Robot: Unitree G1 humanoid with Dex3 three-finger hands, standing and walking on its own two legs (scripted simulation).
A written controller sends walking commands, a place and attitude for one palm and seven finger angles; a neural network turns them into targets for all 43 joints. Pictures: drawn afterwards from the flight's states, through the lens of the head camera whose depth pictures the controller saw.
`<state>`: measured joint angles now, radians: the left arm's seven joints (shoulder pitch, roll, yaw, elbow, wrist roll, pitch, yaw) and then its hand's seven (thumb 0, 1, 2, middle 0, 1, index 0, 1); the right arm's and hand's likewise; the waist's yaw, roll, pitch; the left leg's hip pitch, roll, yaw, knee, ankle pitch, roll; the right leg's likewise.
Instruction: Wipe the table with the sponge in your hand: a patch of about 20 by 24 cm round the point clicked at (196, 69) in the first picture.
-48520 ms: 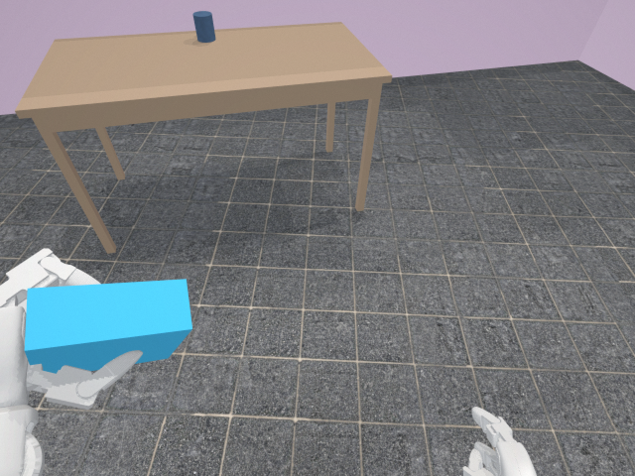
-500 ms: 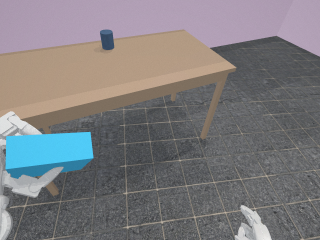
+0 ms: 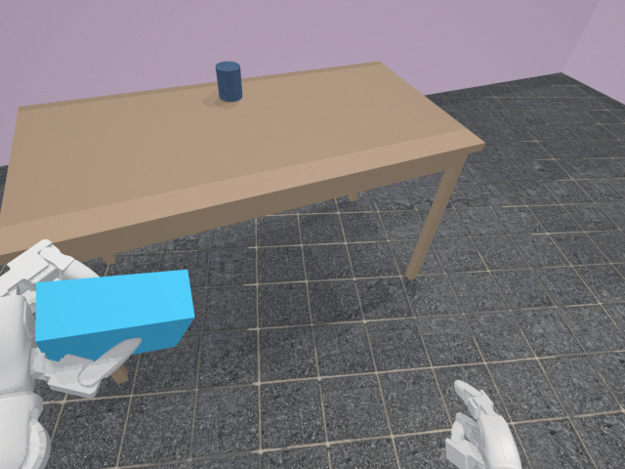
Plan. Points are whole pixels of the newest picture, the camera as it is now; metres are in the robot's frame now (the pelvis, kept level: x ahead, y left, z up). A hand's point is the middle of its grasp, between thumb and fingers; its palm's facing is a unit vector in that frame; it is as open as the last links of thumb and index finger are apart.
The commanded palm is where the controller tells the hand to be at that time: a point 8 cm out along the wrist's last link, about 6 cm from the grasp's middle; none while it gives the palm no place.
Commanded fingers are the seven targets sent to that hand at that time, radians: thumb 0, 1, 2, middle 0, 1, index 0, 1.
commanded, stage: stop stepping back and stand still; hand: left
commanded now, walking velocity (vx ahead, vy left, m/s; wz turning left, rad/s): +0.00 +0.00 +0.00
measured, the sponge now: (140, 317) +0.23 +0.20 +0.13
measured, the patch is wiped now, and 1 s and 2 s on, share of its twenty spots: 1.00 1.00 1.00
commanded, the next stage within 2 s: stand and wait in 0.32 s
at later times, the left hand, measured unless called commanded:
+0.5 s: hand (78, 316) +0.22 +0.25 +0.15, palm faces +0.40 -0.86 -0.31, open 9.2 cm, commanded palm +0.17 +0.29 +0.18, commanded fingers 0.00 0.10 1.30 -1.20 -1.60 -1.20 -1.60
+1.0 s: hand (78, 326) +0.21 +0.24 +0.15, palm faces +0.41 -0.85 -0.32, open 9.2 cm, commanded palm +0.16 +0.28 +0.18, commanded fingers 0.00 0.10 1.30 -1.20 -1.60 -1.20 -1.60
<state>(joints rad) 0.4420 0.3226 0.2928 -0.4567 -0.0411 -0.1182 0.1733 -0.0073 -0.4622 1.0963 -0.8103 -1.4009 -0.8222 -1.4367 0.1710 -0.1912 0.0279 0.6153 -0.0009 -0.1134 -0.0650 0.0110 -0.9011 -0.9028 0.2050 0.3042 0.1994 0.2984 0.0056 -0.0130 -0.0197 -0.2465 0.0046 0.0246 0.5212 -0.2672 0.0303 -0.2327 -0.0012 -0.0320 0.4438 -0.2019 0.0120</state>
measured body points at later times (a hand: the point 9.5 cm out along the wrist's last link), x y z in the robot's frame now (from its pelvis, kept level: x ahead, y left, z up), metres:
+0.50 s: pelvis +0.00 +0.01 +0.00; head -0.01 +0.02 +0.45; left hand +0.19 +0.29 +0.17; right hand +0.18 -0.22 -0.07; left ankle +0.01 +0.10 -0.74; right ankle +0.02 -0.13 -0.74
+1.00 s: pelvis +0.00 +0.00 +0.00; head -0.02 +0.01 +0.45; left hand +0.18 +0.29 +0.17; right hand +0.17 -0.23 -0.07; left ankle +0.01 +0.10 -0.74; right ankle +0.02 -0.13 -0.74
